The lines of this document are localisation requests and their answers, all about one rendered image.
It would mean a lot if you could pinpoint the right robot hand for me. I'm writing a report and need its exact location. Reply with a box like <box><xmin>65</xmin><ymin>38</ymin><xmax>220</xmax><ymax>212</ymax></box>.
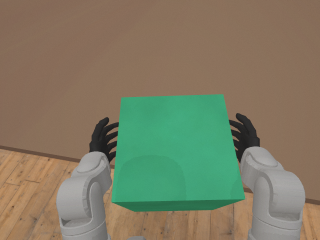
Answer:
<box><xmin>229</xmin><ymin>113</ymin><xmax>260</xmax><ymax>163</ymax></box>

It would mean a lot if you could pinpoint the left robot forearm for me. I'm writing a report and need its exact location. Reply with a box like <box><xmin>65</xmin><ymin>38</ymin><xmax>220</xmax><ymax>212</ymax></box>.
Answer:
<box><xmin>56</xmin><ymin>151</ymin><xmax>112</xmax><ymax>240</ymax></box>

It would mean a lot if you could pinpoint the right robot forearm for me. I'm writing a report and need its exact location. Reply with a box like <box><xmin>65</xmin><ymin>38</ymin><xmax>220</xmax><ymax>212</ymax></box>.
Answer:
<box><xmin>240</xmin><ymin>146</ymin><xmax>306</xmax><ymax>240</ymax></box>

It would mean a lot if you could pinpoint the left robot hand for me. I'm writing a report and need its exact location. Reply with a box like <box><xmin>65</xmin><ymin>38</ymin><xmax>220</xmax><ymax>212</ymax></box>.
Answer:
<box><xmin>89</xmin><ymin>117</ymin><xmax>119</xmax><ymax>163</ymax></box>

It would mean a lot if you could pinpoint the carton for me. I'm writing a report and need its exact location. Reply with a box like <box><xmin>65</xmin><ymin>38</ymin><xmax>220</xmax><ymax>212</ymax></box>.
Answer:
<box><xmin>111</xmin><ymin>94</ymin><xmax>246</xmax><ymax>212</ymax></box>

